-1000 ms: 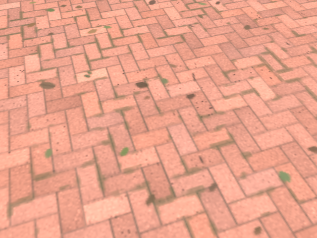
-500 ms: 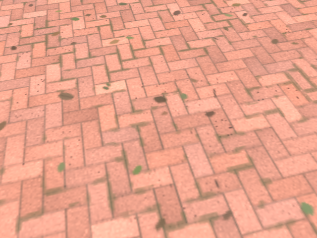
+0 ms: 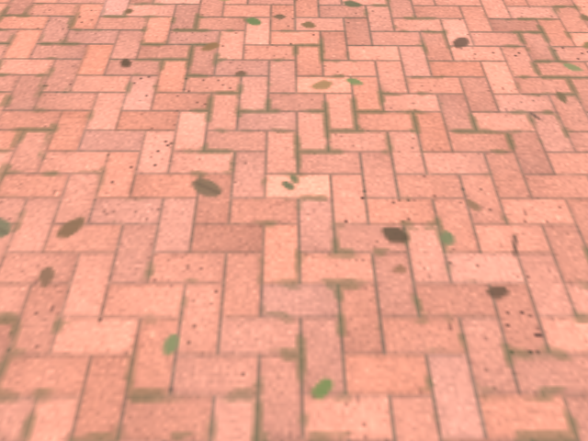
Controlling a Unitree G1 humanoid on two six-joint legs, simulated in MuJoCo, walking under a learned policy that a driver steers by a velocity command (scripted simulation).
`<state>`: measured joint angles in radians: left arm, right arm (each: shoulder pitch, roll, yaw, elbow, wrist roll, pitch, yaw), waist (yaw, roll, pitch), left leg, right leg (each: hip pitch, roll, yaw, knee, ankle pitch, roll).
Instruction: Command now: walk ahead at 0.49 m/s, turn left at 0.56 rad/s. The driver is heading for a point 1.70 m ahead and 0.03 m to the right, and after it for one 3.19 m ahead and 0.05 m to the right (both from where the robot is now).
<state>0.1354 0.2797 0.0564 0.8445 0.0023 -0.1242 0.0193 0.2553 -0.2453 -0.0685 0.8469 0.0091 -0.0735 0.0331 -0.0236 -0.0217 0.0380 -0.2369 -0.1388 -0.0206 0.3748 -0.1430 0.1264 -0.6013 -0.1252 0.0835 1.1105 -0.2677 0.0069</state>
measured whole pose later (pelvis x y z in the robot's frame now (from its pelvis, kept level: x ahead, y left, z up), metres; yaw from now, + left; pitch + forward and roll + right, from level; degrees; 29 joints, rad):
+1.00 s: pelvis +0.54 +0.07 +0.00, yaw +11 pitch +1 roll +0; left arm 0.24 0.30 0.06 0.84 -0.01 -0.07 0.00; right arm 0.26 -0.26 -0.05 0.80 -0.01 -0.09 0.03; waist -0.01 -0.05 0.02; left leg -0.23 -0.05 0.05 0.36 -0.15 0.07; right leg -0.58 -0.09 0.03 1.08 -0.29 0.00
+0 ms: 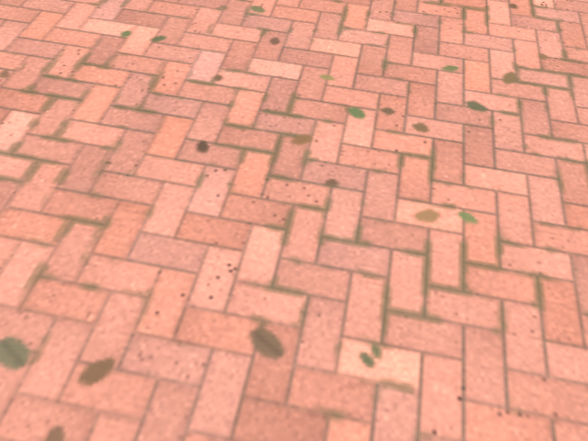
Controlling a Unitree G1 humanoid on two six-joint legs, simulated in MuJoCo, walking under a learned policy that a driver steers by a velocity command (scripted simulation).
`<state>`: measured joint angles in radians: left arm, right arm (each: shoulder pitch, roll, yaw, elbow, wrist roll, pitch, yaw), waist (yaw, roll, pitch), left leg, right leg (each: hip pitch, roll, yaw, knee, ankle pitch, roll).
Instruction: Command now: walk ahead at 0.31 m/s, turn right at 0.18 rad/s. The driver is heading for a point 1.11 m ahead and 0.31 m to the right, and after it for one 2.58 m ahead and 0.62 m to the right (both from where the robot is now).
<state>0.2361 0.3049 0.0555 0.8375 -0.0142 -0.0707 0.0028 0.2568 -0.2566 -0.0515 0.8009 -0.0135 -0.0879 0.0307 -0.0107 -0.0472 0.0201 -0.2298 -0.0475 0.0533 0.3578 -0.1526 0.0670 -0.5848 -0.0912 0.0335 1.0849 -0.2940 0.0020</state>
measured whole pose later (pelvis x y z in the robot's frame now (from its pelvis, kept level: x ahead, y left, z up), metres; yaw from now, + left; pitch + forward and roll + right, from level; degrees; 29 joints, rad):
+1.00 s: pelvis +0.20 +0.00 +0.00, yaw -29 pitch +2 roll -2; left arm 0.23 0.29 0.08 0.65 -0.01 0.00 0.00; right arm 0.32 -0.26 -0.06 0.79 0.01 -0.04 -0.03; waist -0.06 -0.02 -0.04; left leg -0.18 0.04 0.01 0.36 -0.22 0.01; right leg -0.47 -0.01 0.03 0.83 -0.30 0.04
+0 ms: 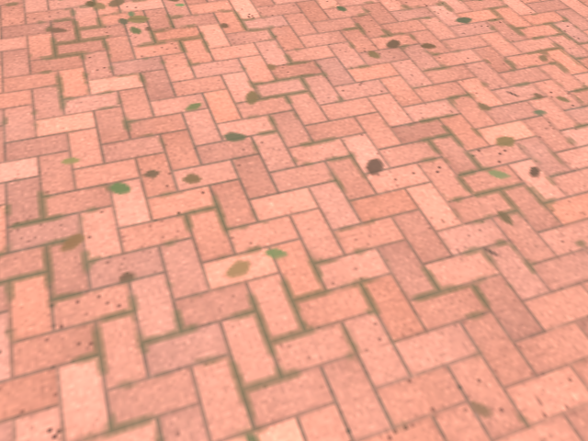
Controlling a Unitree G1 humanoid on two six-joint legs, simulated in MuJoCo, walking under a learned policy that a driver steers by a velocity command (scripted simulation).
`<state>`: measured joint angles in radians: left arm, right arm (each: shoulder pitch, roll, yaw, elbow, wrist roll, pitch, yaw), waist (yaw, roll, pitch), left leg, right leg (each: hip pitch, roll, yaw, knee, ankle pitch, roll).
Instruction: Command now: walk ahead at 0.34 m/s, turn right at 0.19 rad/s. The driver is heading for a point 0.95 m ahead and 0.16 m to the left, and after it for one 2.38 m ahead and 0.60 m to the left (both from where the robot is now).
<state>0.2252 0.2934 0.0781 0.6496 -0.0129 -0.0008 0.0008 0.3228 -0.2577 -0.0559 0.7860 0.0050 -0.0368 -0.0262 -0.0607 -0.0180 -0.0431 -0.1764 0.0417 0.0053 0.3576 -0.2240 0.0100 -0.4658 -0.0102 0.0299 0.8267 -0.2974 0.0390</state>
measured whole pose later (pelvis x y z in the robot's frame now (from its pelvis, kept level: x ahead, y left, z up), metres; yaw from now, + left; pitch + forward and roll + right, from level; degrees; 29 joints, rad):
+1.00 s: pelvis +0.45 +0.00 -0.01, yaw +1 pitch +1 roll +2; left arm 0.09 0.27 0.04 0.70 0.01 -0.08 -0.01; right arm 0.33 -0.27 -0.04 0.85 0.01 -0.06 0.00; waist -0.08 -0.05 0.04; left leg -0.07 -0.07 0.01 0.31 -0.26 0.05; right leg -0.58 -0.06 0.06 0.56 0.08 0.02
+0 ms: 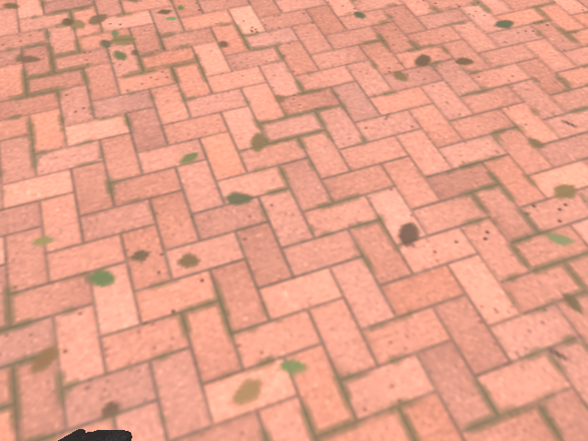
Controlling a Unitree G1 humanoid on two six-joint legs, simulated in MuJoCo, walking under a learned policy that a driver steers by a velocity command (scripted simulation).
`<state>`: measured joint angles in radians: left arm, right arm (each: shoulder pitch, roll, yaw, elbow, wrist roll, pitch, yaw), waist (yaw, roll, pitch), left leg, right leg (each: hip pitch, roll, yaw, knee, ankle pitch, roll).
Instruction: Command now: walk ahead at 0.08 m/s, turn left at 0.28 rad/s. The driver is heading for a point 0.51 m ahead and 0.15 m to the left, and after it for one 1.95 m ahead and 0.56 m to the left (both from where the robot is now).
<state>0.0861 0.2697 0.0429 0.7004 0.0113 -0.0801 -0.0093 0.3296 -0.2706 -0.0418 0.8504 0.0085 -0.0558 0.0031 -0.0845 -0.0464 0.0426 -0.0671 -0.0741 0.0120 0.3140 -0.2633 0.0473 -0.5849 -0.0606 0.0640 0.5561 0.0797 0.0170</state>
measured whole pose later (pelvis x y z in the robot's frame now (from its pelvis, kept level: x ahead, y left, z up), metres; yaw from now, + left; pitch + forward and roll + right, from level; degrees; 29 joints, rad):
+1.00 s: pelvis +0.13 +0.01 +0.00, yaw +29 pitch +2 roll -1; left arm 0.22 0.27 0.07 0.85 -0.01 -0.10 -0.03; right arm 0.29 -0.30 -0.05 0.71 0.02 -0.03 -0.02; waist 0.01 0.05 -0.02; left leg -0.40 -0.05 -0.13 1.00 -0.43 0.04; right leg -0.20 0.04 0.01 0.43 -0.26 -0.04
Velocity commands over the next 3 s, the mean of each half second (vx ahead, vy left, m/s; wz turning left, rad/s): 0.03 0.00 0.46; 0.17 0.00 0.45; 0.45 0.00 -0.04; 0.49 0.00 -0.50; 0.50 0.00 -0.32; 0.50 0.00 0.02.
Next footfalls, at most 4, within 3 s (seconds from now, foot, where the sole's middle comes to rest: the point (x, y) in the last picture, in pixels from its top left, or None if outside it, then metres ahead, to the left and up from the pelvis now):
0.06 right None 0.22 -0.12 -0.78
0.42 left None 0.03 0.09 -0.78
0.88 right None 0.20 -0.08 -0.78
1.32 left None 0.32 0.31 -0.78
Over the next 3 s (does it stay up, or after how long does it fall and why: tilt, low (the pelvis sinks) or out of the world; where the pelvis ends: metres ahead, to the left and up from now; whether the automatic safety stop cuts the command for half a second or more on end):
stays up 1.16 0.30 0.00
